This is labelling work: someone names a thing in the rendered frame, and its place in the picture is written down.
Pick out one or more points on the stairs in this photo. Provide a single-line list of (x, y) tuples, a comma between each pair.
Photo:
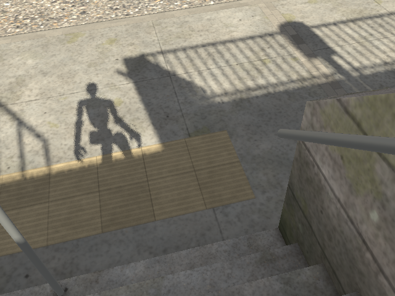
[(258, 264)]

